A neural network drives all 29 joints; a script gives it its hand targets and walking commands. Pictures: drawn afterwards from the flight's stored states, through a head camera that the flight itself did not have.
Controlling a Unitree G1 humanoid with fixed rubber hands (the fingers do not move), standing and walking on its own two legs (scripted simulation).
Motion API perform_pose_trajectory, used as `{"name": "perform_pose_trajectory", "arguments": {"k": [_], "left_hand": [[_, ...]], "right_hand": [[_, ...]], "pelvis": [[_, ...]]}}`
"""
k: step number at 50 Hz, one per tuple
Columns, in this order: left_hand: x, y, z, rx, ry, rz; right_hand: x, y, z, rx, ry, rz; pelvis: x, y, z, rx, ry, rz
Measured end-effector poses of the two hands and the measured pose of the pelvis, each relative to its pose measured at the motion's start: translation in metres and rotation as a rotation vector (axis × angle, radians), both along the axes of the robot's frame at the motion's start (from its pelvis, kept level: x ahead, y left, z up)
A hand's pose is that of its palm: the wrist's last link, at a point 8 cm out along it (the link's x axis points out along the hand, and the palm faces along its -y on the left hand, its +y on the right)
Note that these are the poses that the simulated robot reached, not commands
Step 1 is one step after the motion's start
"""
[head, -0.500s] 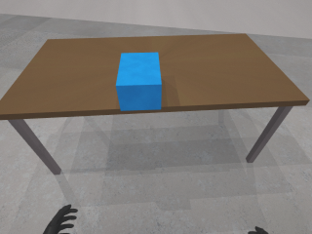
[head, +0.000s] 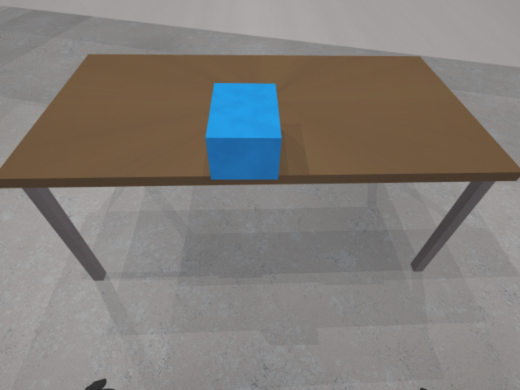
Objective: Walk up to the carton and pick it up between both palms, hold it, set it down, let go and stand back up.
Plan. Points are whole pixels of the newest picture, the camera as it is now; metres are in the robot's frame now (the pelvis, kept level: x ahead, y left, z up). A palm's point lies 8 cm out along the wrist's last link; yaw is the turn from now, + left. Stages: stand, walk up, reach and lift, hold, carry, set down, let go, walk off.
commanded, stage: stand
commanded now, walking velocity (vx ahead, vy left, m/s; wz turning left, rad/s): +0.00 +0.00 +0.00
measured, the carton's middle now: (244, 129) +0.82 +0.06 -0.06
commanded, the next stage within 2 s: none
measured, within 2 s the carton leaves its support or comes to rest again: neither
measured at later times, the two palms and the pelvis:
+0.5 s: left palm out of the picture +0.08 +0.30 -0.11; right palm out of the picture +0.10 -0.28 -0.10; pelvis +0.00 +0.01 +0.01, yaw +0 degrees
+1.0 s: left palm out of the picture +0.08 +0.30 -0.11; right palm out of the picture +0.08 -0.28 -0.11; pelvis +0.01 +0.01 +0.01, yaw +1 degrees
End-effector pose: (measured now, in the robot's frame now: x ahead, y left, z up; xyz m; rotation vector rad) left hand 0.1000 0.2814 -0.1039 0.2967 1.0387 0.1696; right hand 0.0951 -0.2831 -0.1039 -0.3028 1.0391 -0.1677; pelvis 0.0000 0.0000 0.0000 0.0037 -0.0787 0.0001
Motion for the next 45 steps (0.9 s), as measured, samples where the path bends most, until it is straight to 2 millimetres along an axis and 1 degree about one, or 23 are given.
{"name": "perform_pose_trajectory", "arguments": {"k": [8,14,22,28,35,41,45], "left_hand": [[-0.01,0.014,-0.001,0.019,0.047,0.022],[-0.013,0.02,0.001,0.021,0.044,0.039],[-0.019,0.019,-0.001,0.016,0.075,0.047],[-0.023,0.016,-0.004,0.01,0.092,0.054],[-0.025,0.014,-0.007,0.005,0.12,0.058],[-0.027,0.017,-0.006,0.011,0.13,0.069],[-0.028,0.018,-0.007,0.014,0.143,0.067]], "right_hand": [[-0.001,0.009,-0.002,0.011,0.006,-0.008],[0.0,0.009,-0.003,0.01,0.023,-0.005],[0.001,0.0,0.0,-0.019,0.035,-0.025],[0.0,0.001,0.001,-0.015,0.044,-0.032],[-0.013,-0.001,-0.003,-0.019,0.09,-0.046],[-0.023,-0.003,-0.005,-0.018,0.133,-0.051],[-0.022,0.0,-0.007,-0.013,0.137,-0.059]], "pelvis": [[0.002,0.006,0.002,0.001,-0.003,-0.004],[0.003,0.009,0.003,0.001,0.0,0.003],[0.004,0.011,0.005,-0.001,0.002,0.008],[0.005,0.01,0.006,-0.001,0.003,0.008],[0.005,0.01,0.007,-0.002,0.014,0.005],[0.008,0.011,0.007,0.001,0.019,0.008],[0.01,0.011,0.007,0.001,0.017,0.005]]}}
